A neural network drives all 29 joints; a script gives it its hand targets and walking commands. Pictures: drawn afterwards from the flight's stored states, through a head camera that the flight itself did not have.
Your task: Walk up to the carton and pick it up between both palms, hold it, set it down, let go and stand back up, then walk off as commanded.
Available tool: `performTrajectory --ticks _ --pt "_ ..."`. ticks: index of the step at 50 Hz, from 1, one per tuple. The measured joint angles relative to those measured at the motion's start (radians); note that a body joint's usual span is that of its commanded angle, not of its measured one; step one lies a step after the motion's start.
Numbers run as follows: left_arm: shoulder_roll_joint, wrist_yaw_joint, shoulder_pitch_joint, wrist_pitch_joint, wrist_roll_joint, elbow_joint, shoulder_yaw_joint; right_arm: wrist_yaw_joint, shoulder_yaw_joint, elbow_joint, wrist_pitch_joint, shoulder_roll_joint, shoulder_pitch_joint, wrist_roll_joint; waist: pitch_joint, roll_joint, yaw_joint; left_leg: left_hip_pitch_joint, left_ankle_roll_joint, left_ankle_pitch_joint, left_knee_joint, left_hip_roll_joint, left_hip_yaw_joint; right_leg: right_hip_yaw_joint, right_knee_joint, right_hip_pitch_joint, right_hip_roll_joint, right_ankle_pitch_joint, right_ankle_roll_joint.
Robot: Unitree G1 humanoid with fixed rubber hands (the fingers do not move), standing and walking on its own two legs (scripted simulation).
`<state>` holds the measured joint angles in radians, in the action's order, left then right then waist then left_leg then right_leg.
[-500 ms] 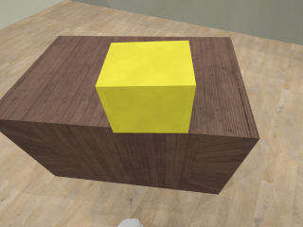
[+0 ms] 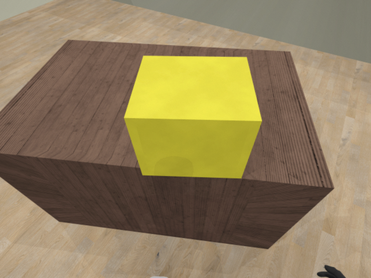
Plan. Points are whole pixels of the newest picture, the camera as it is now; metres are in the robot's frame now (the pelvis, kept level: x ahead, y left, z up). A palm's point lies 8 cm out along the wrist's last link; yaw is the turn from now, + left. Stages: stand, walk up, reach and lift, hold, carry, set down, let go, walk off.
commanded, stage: walk up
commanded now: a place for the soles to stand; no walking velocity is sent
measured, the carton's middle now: (193, 118) +0.51 +0.02 +0.02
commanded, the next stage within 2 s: none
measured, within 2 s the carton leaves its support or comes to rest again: neither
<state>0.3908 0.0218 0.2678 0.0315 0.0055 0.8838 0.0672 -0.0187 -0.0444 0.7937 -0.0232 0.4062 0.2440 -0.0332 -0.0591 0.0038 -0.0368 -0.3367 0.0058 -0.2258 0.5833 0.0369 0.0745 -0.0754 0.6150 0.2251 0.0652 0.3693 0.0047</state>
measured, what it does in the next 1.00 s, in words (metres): lifts its right foot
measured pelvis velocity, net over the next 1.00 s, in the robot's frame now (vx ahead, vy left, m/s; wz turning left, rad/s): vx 0.05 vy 0.06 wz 0.03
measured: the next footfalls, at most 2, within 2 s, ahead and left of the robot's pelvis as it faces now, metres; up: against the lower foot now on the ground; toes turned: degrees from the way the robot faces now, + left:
right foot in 1.12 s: +0.14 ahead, -0.10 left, +0.00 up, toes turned -2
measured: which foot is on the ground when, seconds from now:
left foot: down 0.00-1.00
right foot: down 0.00-0.78, up 0.80-1.00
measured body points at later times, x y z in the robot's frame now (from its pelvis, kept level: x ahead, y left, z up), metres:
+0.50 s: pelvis +0.00 +0.00 +0.00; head +0.02 +0.00 +0.45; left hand +0.07 +0.32 -0.11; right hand +0.13 -0.31 -0.10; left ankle +0.05 +0.12 -0.73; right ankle -0.02 -0.13 -0.73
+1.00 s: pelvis +0.05 +0.06 +0.00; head +0.07 +0.08 +0.45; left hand +0.07 +0.39 -0.12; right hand +0.16 -0.25 -0.09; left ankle +0.09 +0.17 -0.73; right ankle +0.05 -0.09 -0.69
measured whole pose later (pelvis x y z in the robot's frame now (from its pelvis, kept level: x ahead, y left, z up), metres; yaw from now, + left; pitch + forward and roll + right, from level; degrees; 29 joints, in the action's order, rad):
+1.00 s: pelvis +0.05 +0.06 +0.00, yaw +2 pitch +0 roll -2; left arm 0.39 -0.01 0.34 0.04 0.01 0.88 0.07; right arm -0.03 -0.04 0.79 0.00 0.40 0.23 -0.03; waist -0.06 0.00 -0.01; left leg -0.35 -0.03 -0.24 0.59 0.02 0.07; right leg -0.05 0.90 0.41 0.07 0.48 0.00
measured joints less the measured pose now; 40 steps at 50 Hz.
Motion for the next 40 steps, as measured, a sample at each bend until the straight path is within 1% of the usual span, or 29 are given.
performTrajectory --ticks 9,27,28,29,30,32,33,35,36,38,39,40 --pt "0.000 0.000 -0.031 0.002 0.000 0.000 0.000 0.000 0.002 0.000 0.000 0.000 -0.029 0.000 0.003 0.000 0.000 0.000 -0.002 -0.005 0.000 0.000 0.000 0.000 -0.005 -0.002 0.000 0.000 -0.006" --pt "0.000 0.000 -0.031 0.003 0.000 0.000 0.000 -0.004 0.008 0.000 0.001 0.001 -0.031 0.000 0.020 -0.001 0.000 0.000 -0.005 -0.004 -0.002 0.000 0.000 0.000 -0.009 -0.003 0.000 -0.001 -0.006" --pt "0.000 -0.002 -0.026 0.008 0.000 0.000 0.000 -0.013 0.008 0.001 0.007 0.004 -0.032 0.000 0.021 -0.003 -0.001 -0.002 -0.015 -0.027 0.016 0.000 -0.001 0.000 -0.008 -0.008 -0.001 0.001 -0.006" --pt "0.000 -0.007 -0.017 0.015 0.000 0.000 0.000 -0.022 0.008 0.002 0.017 0.006 -0.032 0.000 0.021 -0.005 -0.001 -0.012 -0.023 -0.084 0.061 0.000 -0.001 0.001 -0.008 -0.015 -0.002 0.006 -0.006" --pt "0.001 -0.012 -0.006 0.023 0.000 0.000 0.000 -0.030 0.008 0.002 0.028 0.007 -0.032 0.000 0.021 -0.004 -0.002 -0.032 -0.026 -0.130 0.134 0.000 -0.002 0.002 -0.008 -0.021 0.000 0.010 -0.006" --pt "0.001 -0.021 0.018 0.032 0.000 0.001 0.000 -0.042 0.008 0.001 0.043 0.012 -0.032 0.000 0.021 -0.006 -0.001 -0.075 -0.021 -0.152 0.250 -0.001 -0.001 0.001 -0.012 -0.032 0.010 0.016 -0.006" --pt "0.001 -0.024 0.031 0.034 0.000 0.000 0.000 -0.048 0.008 0.000 0.044 0.015 -0.031 0.000 0.021 -0.008 -0.001 -0.086 -0.016 -0.157 0.266 -0.007 0.000 0.001 -0.017 -0.038 0.016 0.017 -0.006" --pt "0.002 -0.026 0.055 0.035 0.000 0.000 0.000 -0.058 0.008 0.000 0.044 0.017 -0.031 0.000 0.022 -0.009 0.000 -0.090 -0.012 -0.177 0.247 -0.022 0.001 0.000 -0.020 -0.047 0.027 0.021 -0.006" --pt "0.002 -0.026 0.064 0.035 0.000 0.000 -0.001 -0.062 0.008 0.000 0.044 0.018 -0.031 0.000 0.022 -0.010 0.000 -0.089 -0.013 -0.177 0.217 -0.028 0.001 0.000 -0.019 -0.047 0.032 0.024 -0.006" --pt "0.002 -0.026 0.073 0.031 0.000 0.000 -0.001 -0.062 0.007 -0.001 0.040 0.019 -0.030 0.000 0.019 -0.012 0.003 -0.061 -0.021 -0.111 0.094 -0.031 0.002 -0.002 0.011 -0.039 0.044 0.038 -0.006" --pt "0.002 -0.026 0.071 0.028 0.000 0.001 0.000 -0.058 0.006 -0.001 0.033 0.018 -0.031 0.000 0.009 -0.012 0.007 -0.050 -0.020 -0.033 0.069 -0.026 0.001 -0.001 0.073 -0.021 0.054 0.049 -0.006" --pt "0.002 -0.026 0.068 0.020 0.000 0.002 0.000 -0.052 0.006 0.000 0.030 0.014 -0.030 0.000 -0.002 -0.011 0.013 -0.049 -0.016 -0.012 0.089 -0.017 0.000 0.002 0.158 0.003 0.058 0.062 -0.006"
